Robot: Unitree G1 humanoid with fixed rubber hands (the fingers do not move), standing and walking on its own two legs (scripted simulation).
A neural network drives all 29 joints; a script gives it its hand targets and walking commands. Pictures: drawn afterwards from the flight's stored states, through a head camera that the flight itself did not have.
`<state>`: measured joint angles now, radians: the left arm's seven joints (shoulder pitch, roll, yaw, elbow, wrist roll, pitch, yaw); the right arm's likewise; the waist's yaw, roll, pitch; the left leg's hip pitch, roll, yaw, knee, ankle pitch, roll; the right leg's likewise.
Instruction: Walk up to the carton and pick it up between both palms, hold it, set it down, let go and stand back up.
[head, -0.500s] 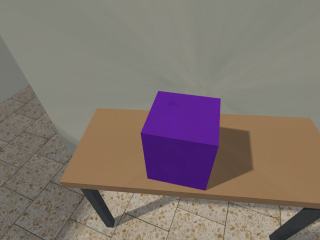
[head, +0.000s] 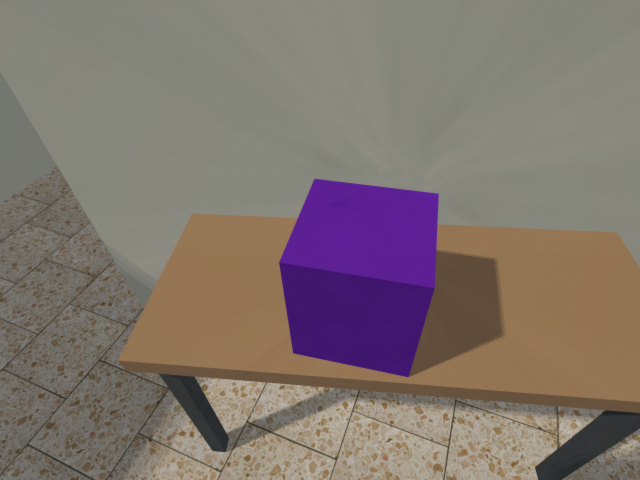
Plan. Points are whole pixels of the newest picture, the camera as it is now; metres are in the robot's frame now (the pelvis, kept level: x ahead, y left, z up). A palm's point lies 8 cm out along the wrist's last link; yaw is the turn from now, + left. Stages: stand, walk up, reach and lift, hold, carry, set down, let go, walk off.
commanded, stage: stand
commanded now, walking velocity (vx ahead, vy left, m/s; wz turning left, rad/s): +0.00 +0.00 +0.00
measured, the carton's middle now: (361, 278) +0.48 -0.03 -0.05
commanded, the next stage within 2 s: none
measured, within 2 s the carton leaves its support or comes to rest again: neither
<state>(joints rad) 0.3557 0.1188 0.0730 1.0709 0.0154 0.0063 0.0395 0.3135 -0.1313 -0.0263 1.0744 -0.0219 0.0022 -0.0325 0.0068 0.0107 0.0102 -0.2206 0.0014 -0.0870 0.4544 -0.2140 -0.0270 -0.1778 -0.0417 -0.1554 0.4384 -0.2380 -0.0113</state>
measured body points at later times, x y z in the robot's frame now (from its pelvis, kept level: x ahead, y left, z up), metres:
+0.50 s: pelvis +0.00 +0.00 +0.00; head +0.01 +0.00 +0.45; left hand -0.03 +0.21 -0.16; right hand +0.00 -0.21 -0.16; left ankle +0.02 +0.14 -0.74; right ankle +0.00 -0.11 -0.74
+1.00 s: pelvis +0.01 +0.00 +0.00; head +0.01 +0.00 +0.45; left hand -0.03 +0.21 -0.16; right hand +0.00 -0.21 -0.16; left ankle +0.02 +0.14 -0.74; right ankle +0.00 -0.11 -0.74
